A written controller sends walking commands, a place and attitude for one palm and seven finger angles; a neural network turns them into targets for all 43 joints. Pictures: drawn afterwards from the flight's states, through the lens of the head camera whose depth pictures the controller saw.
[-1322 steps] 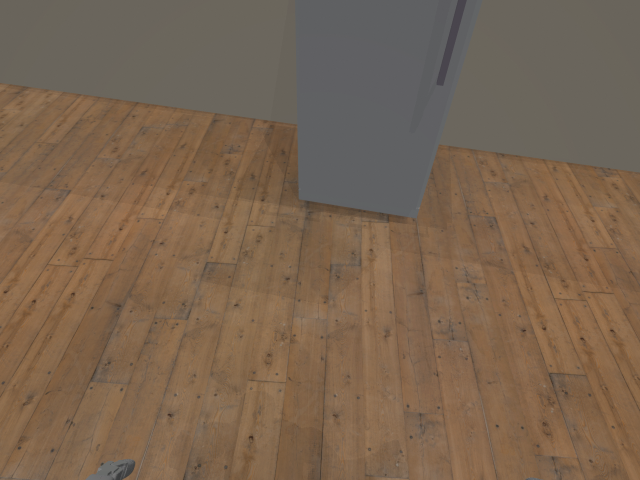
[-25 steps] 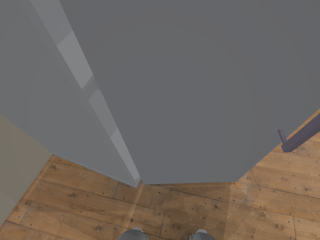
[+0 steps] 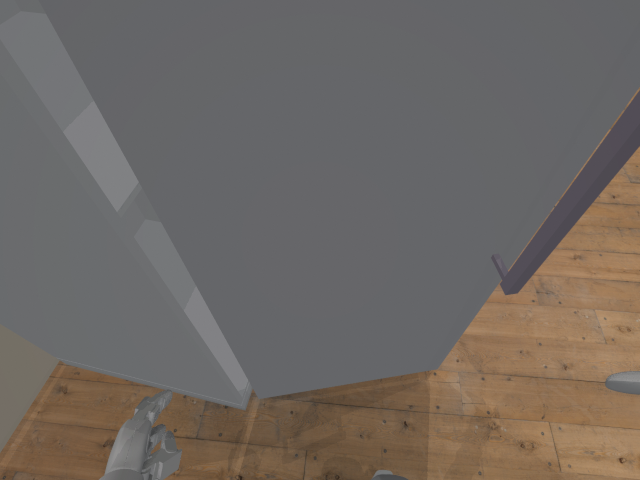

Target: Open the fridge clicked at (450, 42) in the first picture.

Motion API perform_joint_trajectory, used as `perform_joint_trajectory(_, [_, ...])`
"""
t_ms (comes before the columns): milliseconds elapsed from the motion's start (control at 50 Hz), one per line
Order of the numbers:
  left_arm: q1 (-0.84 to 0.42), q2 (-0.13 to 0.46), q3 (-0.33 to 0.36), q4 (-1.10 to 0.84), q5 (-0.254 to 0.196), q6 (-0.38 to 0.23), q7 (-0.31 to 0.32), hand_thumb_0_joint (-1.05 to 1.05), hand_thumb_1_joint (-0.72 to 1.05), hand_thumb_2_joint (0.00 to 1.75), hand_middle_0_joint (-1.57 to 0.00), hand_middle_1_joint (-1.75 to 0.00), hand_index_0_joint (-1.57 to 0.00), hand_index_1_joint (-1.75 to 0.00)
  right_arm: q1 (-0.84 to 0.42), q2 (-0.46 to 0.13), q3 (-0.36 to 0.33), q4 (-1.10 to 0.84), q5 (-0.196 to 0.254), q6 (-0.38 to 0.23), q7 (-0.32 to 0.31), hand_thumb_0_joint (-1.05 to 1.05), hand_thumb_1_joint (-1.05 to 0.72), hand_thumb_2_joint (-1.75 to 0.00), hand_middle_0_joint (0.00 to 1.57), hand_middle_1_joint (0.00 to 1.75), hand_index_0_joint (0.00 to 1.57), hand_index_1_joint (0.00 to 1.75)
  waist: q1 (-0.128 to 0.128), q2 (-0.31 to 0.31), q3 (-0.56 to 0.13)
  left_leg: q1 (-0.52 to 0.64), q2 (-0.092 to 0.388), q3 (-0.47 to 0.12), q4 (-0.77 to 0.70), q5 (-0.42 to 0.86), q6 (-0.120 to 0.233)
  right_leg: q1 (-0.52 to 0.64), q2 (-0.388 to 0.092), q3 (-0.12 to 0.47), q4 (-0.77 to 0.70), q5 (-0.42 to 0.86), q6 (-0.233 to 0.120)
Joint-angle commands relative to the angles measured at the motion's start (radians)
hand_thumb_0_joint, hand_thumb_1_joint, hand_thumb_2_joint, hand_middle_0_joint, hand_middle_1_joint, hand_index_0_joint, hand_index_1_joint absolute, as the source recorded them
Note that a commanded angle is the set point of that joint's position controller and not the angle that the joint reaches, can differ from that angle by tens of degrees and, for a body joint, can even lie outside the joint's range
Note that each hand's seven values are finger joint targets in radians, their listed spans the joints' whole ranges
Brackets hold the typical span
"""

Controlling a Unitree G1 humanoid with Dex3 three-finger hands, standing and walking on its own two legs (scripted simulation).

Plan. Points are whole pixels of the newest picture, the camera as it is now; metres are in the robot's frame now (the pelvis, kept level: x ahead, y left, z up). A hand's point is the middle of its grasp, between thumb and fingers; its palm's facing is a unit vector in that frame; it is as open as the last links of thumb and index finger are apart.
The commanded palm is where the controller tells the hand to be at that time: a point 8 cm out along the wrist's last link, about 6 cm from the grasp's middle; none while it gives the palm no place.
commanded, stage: slip the hand off the handle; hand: right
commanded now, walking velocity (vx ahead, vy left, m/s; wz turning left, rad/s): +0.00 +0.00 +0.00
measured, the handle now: (576, 171) +0.42 -0.28 +0.17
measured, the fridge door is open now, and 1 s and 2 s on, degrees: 68 68 68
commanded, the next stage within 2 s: draw the hand back to the body in 0.02 s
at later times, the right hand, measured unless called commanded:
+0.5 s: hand out of the picture +0.24 -0.31 +0.13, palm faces +0.05 +1.00 -0.09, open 14.6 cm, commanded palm +0.19 -0.36 +0.12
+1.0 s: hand out of the picture +0.21 -0.31 +0.16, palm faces +0.52 +0.76 -0.38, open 12.2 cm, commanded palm +0.17 -0.33 +0.17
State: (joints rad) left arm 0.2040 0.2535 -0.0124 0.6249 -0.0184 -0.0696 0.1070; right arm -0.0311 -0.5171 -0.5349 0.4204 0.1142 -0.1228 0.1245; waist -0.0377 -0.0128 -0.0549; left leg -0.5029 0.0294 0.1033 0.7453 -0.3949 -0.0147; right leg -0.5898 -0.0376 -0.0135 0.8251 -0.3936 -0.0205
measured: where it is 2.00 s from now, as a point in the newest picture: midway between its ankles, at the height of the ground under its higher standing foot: outside the picture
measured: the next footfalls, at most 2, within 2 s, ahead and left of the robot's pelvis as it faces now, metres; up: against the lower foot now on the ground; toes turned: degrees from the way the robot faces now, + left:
none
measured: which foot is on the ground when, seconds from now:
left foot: down 0.00-1.00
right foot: down 0.00-1.00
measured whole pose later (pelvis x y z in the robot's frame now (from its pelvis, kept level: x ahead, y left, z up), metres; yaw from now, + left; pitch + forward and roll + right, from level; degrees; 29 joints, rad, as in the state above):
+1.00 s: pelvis +0.00 -0.01 +0.03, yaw +2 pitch -1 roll +1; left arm 0.20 0.20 -0.04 0.66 -0.01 -0.19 0.09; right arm 0.35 -0.40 -0.40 -0.20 0.09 -0.09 -0.15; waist -0.08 -0.04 0.00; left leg -0.19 0.04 0.05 0.50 -0.29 -0.03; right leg -0.24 -0.01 -0.07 0.55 -0.29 -0.03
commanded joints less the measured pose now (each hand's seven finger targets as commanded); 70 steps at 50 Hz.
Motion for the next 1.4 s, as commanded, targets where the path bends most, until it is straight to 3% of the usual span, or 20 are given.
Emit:
perform_joint_trajectory(0, [0.026,0.168,0.061,-0.098,0.005,-0.055,0.02,0.0,0.9,0.9,-0.2,-0.3,-0.2,-0.3,-0.165,-0.342,-0.121,-0.262,0.022,-0.103,-0.007,0.0,0.55,-0.2,0.25,1.15,0.25,1.15,0.018,-0.126,-0.258,0.011,-0.078,-0.03,-0.068,0.199,0.026,0.269,0.023,0.07,-0.137,0.353,0.017])
perform_joint_trajectory(120, [0.013,0.162,0.054,-0.076,0.0,-0.071,0.025,0.0,0.9,0.9,-0.2,-0.3,-0.2,-0.3,-0.192,-0.352,-0.139,-0.207,0.04,-0.116,0.007,0.0,0.55,-0.2,0.25,1.15,0.25,1.15,0.018,-0.147,-0.228,0.01,-0.071,-0.04,-0.071,0.192,0.025,0.223,0.033,0.051,-0.123,0.299,0.008])
perform_joint_trajectory(140, [0.017,0.172,0.048,-0.072,-0.019,-0.079,0.032,0.0,0.9,0.9,-0.2,-0.3,-0.2,-0.3,-0.217,-0.279,-0.085,-0.2,0.146,-0.123,0.111,0.0,0.55,-0.2,0.25,1.15,0.25,1.15,0.051,-0.131,-0.247,0.05,-0.071,-0.051,-0.091,0.222,0.03,0.248,0.034,0.045,-0.118,0.293,0.007])
perform_joint_trajectory(160, [0.012,0.18,0.052,-0.068,-0.028,-0.086,0.039,0.0,0.9,0.9,-0.2,-0.3,-0.2,-0.3,-0.251,-0.361,-0.135,-0.209,0.167,-0.125,0.168,0.0,0.55,-0.2,0.25,1.15,0.25,1.15,0.033,-0.123,-0.267,0.072,-0.068,-0.063,-0.098,0.24,0.028,0.244,0.035,0.039,-0.115,0.293,0.001])
perform_joint_trajectory(240, [0.009,0.181,0.047,-0.101,-0.039,-0.108,0.047,0.0,0.9,0.9,-0.2,-0.3,-0.2,-0.3,-0.154,-0.425,-0.186,-0.223,0.246,-0.102,0.317,0.0,0.55,-0.2,0.25,1.15,0.25,1.15,0.005,-0.144,-0.297,0.173,-0.061,-0.082,-0.107,0.36,0.029,0.256,0.042,0.029,-0.116,0.373,-0.01])
perform_joint_trajectory(260, [0.007,0.176,0.043,-0.11,-0.044,-0.115,0.043,0.0,0.9,0.9,-0.2,-0.3,-0.2,-0.3,-0.121,-0.395,-0.164,-0.203,0.263,-0.091,0.355,0.0,0.55,-0.2,0.25,1.15,0.25,1.15,0.012,-0.12,-0.262,0.172,-0.056,-0.084,-0.108,0.385,0.024,0.241,0.044,0.027,-0.117,0.377,-0.013])
perform_joint_trajectory(380, [0.016,0.195,0.05,-0.177,-0.069,-0.152,0.007,0.0,0.9,0.9,-0.2,-0.3,-0.2,-0.3,0.037,-0.436,-0.252,-0.152,0.396,-0.054,0.572,0.0,0.55,-0.2,0.25,1.15,0.25,1.15,0.006,-0.003,-0.19,0.218,-0.005,-0.173,-0.126,0.497,-0.024,0.145,0.046,0.045,-0.097,0.341,-0.007])
perform_joint_trajectory(420, [0.027,0.198,0.054,-0.194,-0.071,-0.164,-0.003,0.0,0.9,0.9,-0.2,-0.3,-0.2,-0.3,0.05,-0.436,-0.275,-0.148,0.419,-0.04,0.579,0.0,0.55,-0.2,0.25,1.15,0.25,1.15,-0.001,0.01,-0.18,0.202,0.005,-0.19,-0.135,0.457,-0.032,0.126,0.043,0.045,-0.095,0.307,-0.003])
perform_joint_trajectory(540, [0.014,0.193,0.059,-0.218,-0.076,-0.201,-0.01,0.0,0.9,0.9,-0.2,-0.3,-0.2,-0.3,0.047,-0.308,-0.169,-0.255,0.412,-0.031,0.498,0.0,0.51,-0.22,0.25,1.13,0.25,1.13,0.011,-0.028,-0.133,0.12,0.001,-0.204,-0.183,0.187,-0.018,0.163,0.03,0.04,-0.112,0.198,0.006])
perform_joint_trajectory(620, [-0.003,0.19,0.053,-0.213,-0.077,-0.221,0.016,0.0,0.9,0.9,-0.2,-0.3,-0.2,-0.3,-0.056,-0.308,-0.109,-0.428,0.372,-0.047,0.437,0.0,0.37,-0.29,0.24,1.04,0.24,1.04,0.024,-0.092,-0.111,0.075,-0.039,-0.141,-0.209,-0.017,0.013,0.233,0.029,0.049,-0.183,0.099,-0.004])
perform_joint_trajectory(640, [-0.048,0.188,0.056,-0.183,-0.02,-0.195,0.008,0.0,0.9,0.9,-0.2,-0.3,-0.2,-0.3,-0.128,-0.453,-0.164,-0.438,0.163,-0.037,0.161,0.0,0.33,-0.31,0.24,1.02,0.24,1.02,-0.024,-0.096,-0.026,0.056,-0.014,-0.173,-0.316,-0.081,0.027,0.206,0.051,0.034,-0.214,0.038,0.011])
perform_joint_trajectory(660, [-0.084,0.166,0.047,-0.193,-0.015,-0.201,0.012,0.0,0.9,0.9,-0.2,-0.3,-0.2,-0.3,-0.083,-0.268,-0.041,-0.479,0.141,-0.035,0.04,0.0,0.3,-0.32,0.24,1.0,0.24,1.0,0.018,-0.101,-0.002,0.046,-0.002,-0.13,-0.339,-0.119,0.019,0.251,0.047,0.039,-0.259,-0.035,0.018])
perform_joint_trajectory(700, [-0.084,0.158,0.041,-0.178,-0.009,-0.206,0.023,0.0,0.9,0.9,-0.2,-0.3,-0.2,-0.3,0.058,-0.217,-0.033,-0.56,0.09,-0.025,-0.094,0.0,0.22,-0.36,0.24,0.96,0.24,0.96,-0.005,-0.15,-0.011,0.1,-0.018,-0.094,-0.294,-0.066,0.024,0.273,0.026,0.07,-0.329,-0.129,0.023])
perform_joint_trajectory(740, [-0.088,0.156,0.042,-0.156,0.003,-0.205,0.025,0.0,0.9,0.9,-0.2,-0.3,-0.2,-0.3,0.137,-0.273,-0.08,-0.746,0.04,-0.042,-0.195,0.0,0.15,-0.39,0.24,0.92,0.24,0.92,-0.03,-0.191,-0.125,0.205,-0.024,-0.077,-0.268,0.025,0.034,0.325,0.017,0.078,-0.37,-0.066,0.019])
perform_joint_trajectory(800, [-0.089,0.133,0.036,-0.14,0.007,-0.215,0.006,0.0,0.9,0.9,-0.2,-0.3,-0.2,-0.3,0.229,-0.177,-0.02,-0.868,0.0,-0.047,-0.27,0.0,0.04,-0.44,0.23,0.85,0.23,0.85,-0.023,-0.216,-0.133,0.241,-0.035,-0.062,-0.25,0.107,0.035,0.38,-0.003,0.088,-0.419,0.03,0.031])
perform_joint_trajectory(940, [-0.092,0.125,0.046,-0.092,0.004,-0.161,-0.003,0.0,0.9,0.9,-0.2,-0.3,-0.2,-0.3,0.274,-0.034,0.069,-0.735,-0.027,0.003,-0.291,0.0,-0.21,-0.57,0.22,0.7,0.22,0.7,-0.002,-0.02,0.074,0.266,-0.05,-0.059,-0.328,0.16,0.026,0.379,-0.018,0.045,-0.466,0.159,0.034])
perform_joint_trajectory(1040, [-0.106,0.118,0.047,-0.103,0.015,-0.146,-0.012,0.0,0.9,0.9,-0.2,-0.3,-0.2,-0.3,0.249,-0.037,0.092,-0.872,-0.043,0.005,-0.287,0.0,-0.39,-0.65,0.22,0.6,0.22,0.6,-0.025,-0.08,-0.04,0.351,-0.045,-0.063,-0.343,0.259,0.024,0.497,-0.02,0.033,-0.463,0.408,0.05])
perform_joint_trajectory(1140, [-0.104,0.104,0.047,-0.109,0.025,-0.15,-0.03,0.0,0.9,0.9,-0.2,-0.3,-0.2,-0.3,0.366,-0.077,0.051,-1.028,-0.051,0.01,-0.298,0.0,-0.57,-0.74,0.21,0.49,0.21,0.49,-0.046,-0.103,-0.124,0.436,-0.044,-0.059,-0.355,0.392,0.025,0.557,-0.017,0.012,-0.431,0.656,0.056])
perform_joint_trajectory(1220, [-0.114,0.088,0.045,-0.108,0.024,-0.136,-0.034,0.0,0.9,0.9,-0.2,-0.3,-0.2,-0.3,0.426,-0.063,0.046,-1.051,-0.048,0.018,-0.295,0.0,-0.72,-0.81,0.21,0.41,0.21,0.41,-0.04,-0.11,-0.071,0.436,-0.04,-0.062,-0.373,0.419,0.02,0.538,-0.009,-0.018,-0.429,0.619,0.04])
perform_joint_trajectory(1380, [-0.127,0.087,0.058,-0.106,0.019,-0.098,-0.024,0.0,0.9,0.9,-0.2,-0.3,-0.2,-0.3,0.48,-0.011,0.074,-0.966,-0.034,0.02,-0.273,0.0,-0.9,-0.9,0.2,0.3,0.2,0.3,-0.03,0.022,0.022,0.409,-0.036,-0.075,-0.414,0.43,0.006,0.51,0.004,-0.065,-0.432,0.458,-0.002])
